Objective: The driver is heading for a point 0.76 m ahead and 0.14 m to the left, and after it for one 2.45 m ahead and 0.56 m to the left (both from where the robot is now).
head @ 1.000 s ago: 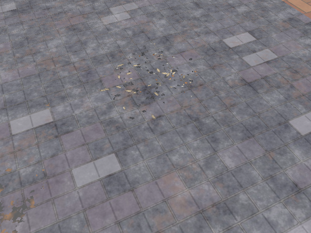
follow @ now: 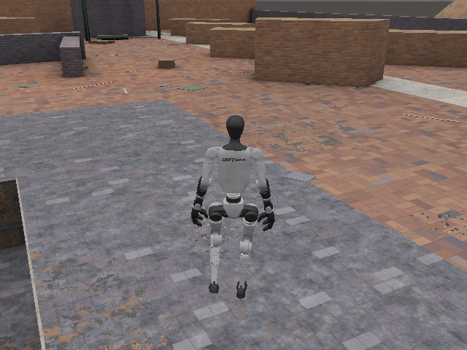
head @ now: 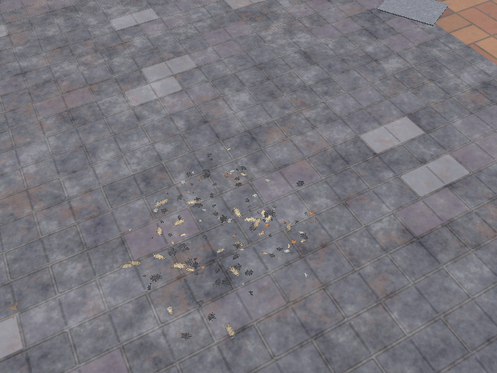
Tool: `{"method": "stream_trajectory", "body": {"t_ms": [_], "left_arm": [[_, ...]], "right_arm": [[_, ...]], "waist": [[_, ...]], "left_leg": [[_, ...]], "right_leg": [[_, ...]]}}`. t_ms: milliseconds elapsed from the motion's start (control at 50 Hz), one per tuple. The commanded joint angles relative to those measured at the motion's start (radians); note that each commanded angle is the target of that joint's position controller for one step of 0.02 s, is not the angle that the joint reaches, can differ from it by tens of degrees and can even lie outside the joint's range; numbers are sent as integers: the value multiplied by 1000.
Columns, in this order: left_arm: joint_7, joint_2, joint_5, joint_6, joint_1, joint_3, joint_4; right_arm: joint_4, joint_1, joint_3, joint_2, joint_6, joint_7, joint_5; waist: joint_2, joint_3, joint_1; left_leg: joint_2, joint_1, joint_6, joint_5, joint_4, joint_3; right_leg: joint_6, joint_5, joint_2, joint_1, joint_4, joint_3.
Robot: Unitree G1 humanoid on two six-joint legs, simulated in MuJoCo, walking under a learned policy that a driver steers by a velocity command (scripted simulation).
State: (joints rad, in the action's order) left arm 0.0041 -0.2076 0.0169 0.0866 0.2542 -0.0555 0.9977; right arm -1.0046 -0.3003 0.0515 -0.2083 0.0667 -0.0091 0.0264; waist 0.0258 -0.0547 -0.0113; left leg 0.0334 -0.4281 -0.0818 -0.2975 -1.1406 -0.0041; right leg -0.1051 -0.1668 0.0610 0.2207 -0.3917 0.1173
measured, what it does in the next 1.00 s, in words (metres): walks ahead: left foot, then right foot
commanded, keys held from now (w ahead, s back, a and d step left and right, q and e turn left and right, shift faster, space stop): w+q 0.54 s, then w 0.10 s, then w+e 0.36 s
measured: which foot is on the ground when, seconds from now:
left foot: up 0.00-0.38, down 0.40-0.98, up 1.00-1.00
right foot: down 0.00-0.42, up 0.44-0.94, down 0.96-1.00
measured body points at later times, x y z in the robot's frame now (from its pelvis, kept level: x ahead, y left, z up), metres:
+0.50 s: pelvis +0.26 +0.06 -0.02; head +0.29 +0.06 +0.43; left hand +0.21 +0.30 -0.16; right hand +0.43 -0.17 -0.15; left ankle +0.30 +0.10 -0.74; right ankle +0.14 -0.08 -0.63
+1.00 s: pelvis +0.54 +0.10 -0.02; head +0.57 +0.10 +0.43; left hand +0.63 +0.37 -0.14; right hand +0.57 -0.16 -0.17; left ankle +0.32 +0.11 -0.69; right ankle +0.65 +0.07 -0.74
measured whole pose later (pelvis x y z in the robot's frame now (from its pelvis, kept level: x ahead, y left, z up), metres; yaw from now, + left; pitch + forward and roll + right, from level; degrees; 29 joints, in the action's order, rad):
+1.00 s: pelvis +0.54 +0.10 -0.02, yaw +13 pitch +0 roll +0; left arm 0.02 -0.23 0.03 0.06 0.11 -0.04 0.84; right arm -1.01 -0.40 0.03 -0.23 0.08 0.02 0.02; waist 0.01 -0.06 -0.02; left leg -0.07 -0.03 -0.07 -0.42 -0.80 0.06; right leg -0.14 -0.14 0.07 0.44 -0.57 0.09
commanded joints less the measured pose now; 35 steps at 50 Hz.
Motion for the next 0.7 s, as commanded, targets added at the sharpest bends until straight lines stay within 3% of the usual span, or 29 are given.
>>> {"method": "stream_trajectory", "body": {"t_ms": [20,80,160,260,320,360,380,400,420,440,460,480,500,540,560,620,700], "left_arm": [[-7,-67,-4,33,86,-5,-3],[-10,-76,-1,36,138,-3,10],[-17,-69,-2,38,180,6,17],[-37,-80,2,30,271,8,51],[-49,-107,5,19,260,2,54],[-55,-135,9,7,234,-7,47],[-52,-150,9,-1,222,-12,38],[-45,-157,3,-3,191,-14,16],[-30,-86,-9,1,196,-1,-38],[-14,-90,-14,12,149,-6,-102],[-8,-121,-2,24,36,-11,-127],[-5,-120,-11,37,15,-9,-141],[-8,-111,-8,34,31,-10,-129],[-4,-88,26,-6,66,-7,-128],[1,-80,32,-24,71,-7,-130],[11,-75,30,-46,-8,-4,-164],[20,-83,14,-50,-146,0,-203]], "right_arm": [[15,-90,8,-18,-27,-14,8],[58,35,9,-30,-39,-20,2],[107,173,-2,-20,-33,-27,-6],[168,317,-16,-11,-29,-33,-2],[175,292,-8,-26,-27,-30,2],[144,174,9,-53,-26,-22,4],[113,69,23,-77,-21,-20,8],[72,-77,47,-126,-16,-13,21],[72,-146,78,-231,-17,0,27],[87,-117,85,-269,-31,-5,4],[80,-73,78,-241,-38,1,-15],[87,-18,66,-191,-36,4,-20],[94,29,55,-151,-31,5,-17],[102,55,40,-122,-13,13,-27],[98,37,39,-126,-1,12,-29],[78,-35,40,-153,13,10,-29],[55,-126,28,-136,16,7,-24]], "waist": [[-73,10,-27],[-74,-33,-8],[-77,-54,17],[-80,-74,59],[-101,-42,28],[-129,30,-28],[-132,89,-69],[-94,158,-146],[77,260,-141],[154,306,-101],[21,161,-93],[-22,78,-58],[-83,25,-6],[-58,27,43],[-48,37,50],[-8,20,33],[30,4,-27]], "left_leg": [[45,-108,13,66,10,-35],[55,-219,21,182,87,-34],[41,-241,26,309,282,11],[15,-234,-5,296,469,109],[-42,-144,-54,174,518,160],[-107,-4,-103,74,532,190],[-132,121,-132,59,577,182],[-97,343,-179,69,658,93],[181,613,-283,24,686,-294],[333,737,-406,59,848,-766],[293,642,-355,55,875,-600],[263,508,-307,127,902,-490],[209,396,-257,240,920,-400],[127,286,-217,378,928,-281],[112,276,-215,445,928,-253],[78,262,-182,526,954,-193],[67,372,-97,602,968,-143]], "right_leg": [[-84,172,-283,-60,251,-227],[-55,185,-270,-82,285,-151],[-20,297,-250,-126,285,-52],[-16,471,-287,-277,233,25],[-10,794,-309,-354,104,74],[-11,1012,-319,-370,-96,102],[-11,986,-319,-334,-264,108],[10,800,-302,-180,-510,119],[51,157,-199,144,-876,127],[77,-374,-2,449,-1106,-51],[64,-264,-95,558,-1069,-155],[65,-172,-130,529,-981,-149],[73,-139,-159,465,-890,-147],[108,-130,-180,355,-790,-147],[120,-127,-178,342,-764,-133],[140,-21,-185,379,-645,-99],[123,136,-182,449,-465,-74]]}}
